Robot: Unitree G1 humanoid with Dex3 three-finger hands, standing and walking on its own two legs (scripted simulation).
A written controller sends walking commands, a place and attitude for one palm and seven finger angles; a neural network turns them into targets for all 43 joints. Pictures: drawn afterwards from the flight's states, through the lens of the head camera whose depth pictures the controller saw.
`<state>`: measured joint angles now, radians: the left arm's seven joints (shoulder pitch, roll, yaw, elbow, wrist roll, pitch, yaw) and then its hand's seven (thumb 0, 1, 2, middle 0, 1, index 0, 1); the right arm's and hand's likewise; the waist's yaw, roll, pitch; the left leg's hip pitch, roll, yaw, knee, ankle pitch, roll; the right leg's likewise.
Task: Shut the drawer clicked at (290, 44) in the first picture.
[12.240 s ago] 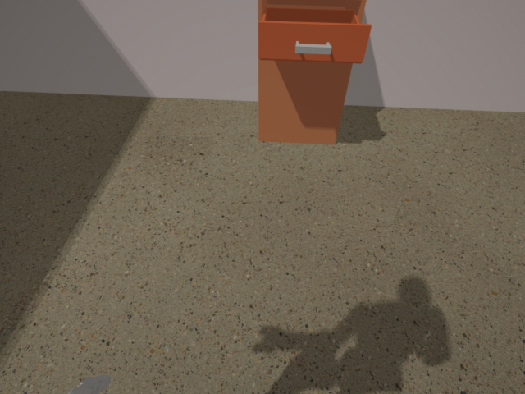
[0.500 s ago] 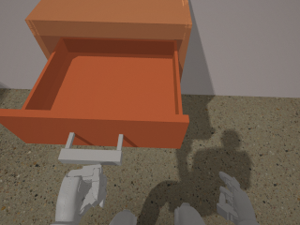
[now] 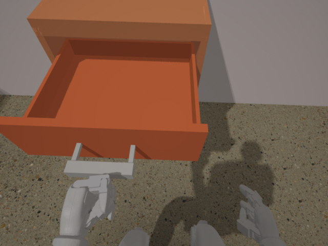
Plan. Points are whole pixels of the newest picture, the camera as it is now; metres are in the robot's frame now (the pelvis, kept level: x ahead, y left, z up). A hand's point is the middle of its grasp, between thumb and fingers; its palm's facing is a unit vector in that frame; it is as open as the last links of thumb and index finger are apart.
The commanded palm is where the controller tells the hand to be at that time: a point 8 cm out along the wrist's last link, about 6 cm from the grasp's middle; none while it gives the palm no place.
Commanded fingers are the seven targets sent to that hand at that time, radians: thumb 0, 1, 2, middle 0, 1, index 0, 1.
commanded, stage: push the drawer shut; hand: left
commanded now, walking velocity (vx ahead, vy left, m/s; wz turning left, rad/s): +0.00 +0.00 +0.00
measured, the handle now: (103, 159) +0.30 +0.15 +0.06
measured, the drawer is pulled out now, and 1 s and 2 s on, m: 0.30 0.20 0.07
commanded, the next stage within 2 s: none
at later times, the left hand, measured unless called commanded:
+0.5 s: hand (113, 187) +0.24 +0.12 +0.06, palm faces -0.05 -1.00 -0.04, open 2.8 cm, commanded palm +0.24 +0.17 +0.07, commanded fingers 0.00 0.90 0.90 -1.40 -1.60 -1.40 -1.60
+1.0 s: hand (122, 155) +0.31 +0.11 +0.06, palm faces -0.04 -1.00 -0.05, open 3.1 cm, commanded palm +0.31 +0.16 +0.07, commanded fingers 0.00 0.90 0.90 -1.40 -1.60 -1.40 -1.60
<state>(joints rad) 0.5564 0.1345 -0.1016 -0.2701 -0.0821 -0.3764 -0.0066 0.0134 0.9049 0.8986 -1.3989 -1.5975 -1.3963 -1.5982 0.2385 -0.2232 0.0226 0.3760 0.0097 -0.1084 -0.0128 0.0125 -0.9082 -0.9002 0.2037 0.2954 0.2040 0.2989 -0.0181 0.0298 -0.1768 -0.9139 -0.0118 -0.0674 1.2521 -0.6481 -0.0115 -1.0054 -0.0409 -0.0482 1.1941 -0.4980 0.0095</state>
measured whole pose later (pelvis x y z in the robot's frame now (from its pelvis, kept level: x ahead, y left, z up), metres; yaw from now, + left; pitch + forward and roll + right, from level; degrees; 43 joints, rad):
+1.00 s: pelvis -0.02 +0.00 +0.02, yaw +0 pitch +17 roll -1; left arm -0.04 0.15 -0.05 0.21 -0.10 -0.34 0.04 -0.01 0.88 0.99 -1.40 -1.60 -1.40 -1.60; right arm 0.23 -0.25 0.03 0.53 0.01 -0.10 -0.01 0.01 -0.91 -0.90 0.20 0.30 0.20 0.30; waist -0.04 0.02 -0.13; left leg -0.89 -0.03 -0.06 1.16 -0.57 0.00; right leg -0.97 -0.05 -0.04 1.10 -0.42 0.02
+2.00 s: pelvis -0.03 +0.00 +0.01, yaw -1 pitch +21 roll +0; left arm -0.67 0.25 0.21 0.92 -0.09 -0.47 -0.02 -0.02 0.85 0.98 -1.40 -1.60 -1.40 -1.60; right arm 0.29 -0.26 0.02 0.64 -0.01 -0.05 -0.01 0.01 -0.91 -0.90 0.20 0.30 0.20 0.30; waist -0.12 0.02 -0.11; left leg -0.97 -0.01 -0.04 1.14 -0.54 -0.01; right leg -1.07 -0.04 -0.02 1.08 -0.38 0.01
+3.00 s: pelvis -0.04 +0.01 +0.00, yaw -1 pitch +27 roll -3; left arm -1.07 0.42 0.29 1.27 0.01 -0.47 0.01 -0.06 0.75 1.07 -1.40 -1.60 -1.40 -1.60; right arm 0.34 -0.27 0.06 0.64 -0.06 0.01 0.02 0.00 -0.91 -0.90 0.20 0.30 0.20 0.30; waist -0.23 0.03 -0.11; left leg -1.15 -0.01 -0.07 1.22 -0.53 0.00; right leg -1.21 -0.04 -0.05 1.10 -0.35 0.02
